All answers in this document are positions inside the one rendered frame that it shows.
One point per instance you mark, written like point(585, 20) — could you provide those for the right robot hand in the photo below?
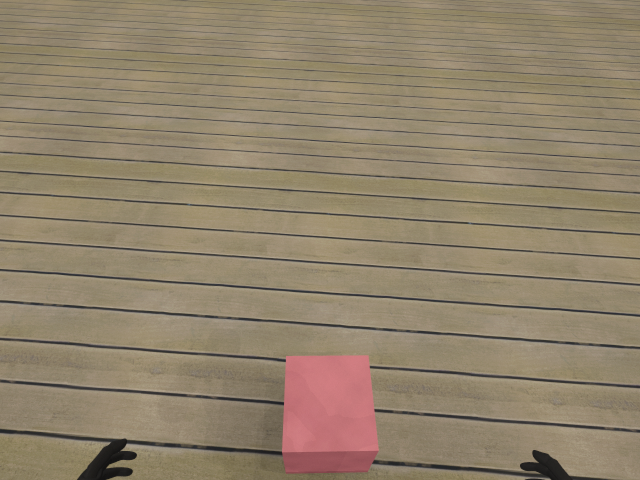
point(547, 466)

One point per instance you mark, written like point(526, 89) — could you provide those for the left robot hand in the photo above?
point(97, 469)

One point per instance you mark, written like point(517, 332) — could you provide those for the carton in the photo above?
point(329, 421)

